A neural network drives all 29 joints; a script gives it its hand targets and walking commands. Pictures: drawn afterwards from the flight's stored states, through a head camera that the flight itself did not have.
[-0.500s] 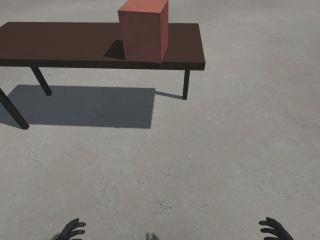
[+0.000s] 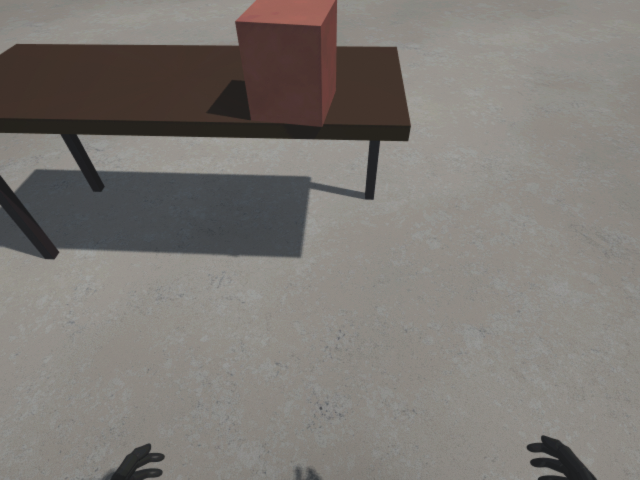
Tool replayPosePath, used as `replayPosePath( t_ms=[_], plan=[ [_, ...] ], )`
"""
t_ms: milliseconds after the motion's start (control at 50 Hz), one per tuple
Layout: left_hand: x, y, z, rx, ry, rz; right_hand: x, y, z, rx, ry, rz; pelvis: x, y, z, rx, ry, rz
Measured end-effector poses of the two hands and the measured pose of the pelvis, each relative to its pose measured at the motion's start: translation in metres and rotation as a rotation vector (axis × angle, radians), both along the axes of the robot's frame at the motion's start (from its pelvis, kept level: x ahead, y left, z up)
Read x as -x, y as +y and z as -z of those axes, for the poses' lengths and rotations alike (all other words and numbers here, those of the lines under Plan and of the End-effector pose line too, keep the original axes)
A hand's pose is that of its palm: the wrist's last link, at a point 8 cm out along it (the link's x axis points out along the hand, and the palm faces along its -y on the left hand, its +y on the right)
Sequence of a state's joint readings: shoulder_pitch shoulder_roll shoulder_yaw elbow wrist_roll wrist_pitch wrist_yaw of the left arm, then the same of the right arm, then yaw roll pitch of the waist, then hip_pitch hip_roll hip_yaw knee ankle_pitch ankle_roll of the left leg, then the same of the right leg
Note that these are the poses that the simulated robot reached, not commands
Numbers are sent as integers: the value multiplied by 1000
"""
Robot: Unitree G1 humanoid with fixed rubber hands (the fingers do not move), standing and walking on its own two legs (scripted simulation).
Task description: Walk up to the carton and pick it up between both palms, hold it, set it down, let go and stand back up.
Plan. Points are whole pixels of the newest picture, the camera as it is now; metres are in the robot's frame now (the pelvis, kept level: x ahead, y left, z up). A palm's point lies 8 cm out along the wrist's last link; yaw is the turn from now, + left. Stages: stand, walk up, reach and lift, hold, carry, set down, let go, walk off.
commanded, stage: stand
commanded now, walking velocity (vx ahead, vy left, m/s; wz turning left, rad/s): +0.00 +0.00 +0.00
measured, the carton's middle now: (292, 60) +1.11 +0.12 +0.04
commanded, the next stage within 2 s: none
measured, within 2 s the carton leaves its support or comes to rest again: neither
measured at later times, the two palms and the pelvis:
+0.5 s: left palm out of the picture +0.12 +0.28 -0.09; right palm out of the picture +0.13 -0.29 -0.07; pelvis -0.01 +0.00 +0.00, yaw +0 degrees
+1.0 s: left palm out of the picture +0.10 +0.28 -0.09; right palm out of the picture +0.11 -0.30 -0.08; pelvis -0.02 -0.01 +0.00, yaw +0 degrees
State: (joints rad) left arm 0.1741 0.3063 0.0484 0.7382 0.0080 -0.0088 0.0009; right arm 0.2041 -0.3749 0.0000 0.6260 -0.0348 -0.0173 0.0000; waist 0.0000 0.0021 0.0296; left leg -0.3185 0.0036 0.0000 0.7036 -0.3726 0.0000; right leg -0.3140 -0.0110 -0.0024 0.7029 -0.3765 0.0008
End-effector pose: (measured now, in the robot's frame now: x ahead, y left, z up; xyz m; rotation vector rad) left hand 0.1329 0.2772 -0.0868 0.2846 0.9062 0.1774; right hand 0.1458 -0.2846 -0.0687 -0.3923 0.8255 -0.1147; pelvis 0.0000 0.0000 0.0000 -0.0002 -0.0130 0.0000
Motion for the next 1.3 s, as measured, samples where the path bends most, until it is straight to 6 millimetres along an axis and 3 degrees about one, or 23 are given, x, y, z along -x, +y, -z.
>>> replayPosePath(
  t_ms=[1300],
  plan=[
    [39, 1, 4, -11, 116, -38, 54, -19, 14, 0, 139, 52, 22, -8, -9, -11, -1, -1]
  ],
)
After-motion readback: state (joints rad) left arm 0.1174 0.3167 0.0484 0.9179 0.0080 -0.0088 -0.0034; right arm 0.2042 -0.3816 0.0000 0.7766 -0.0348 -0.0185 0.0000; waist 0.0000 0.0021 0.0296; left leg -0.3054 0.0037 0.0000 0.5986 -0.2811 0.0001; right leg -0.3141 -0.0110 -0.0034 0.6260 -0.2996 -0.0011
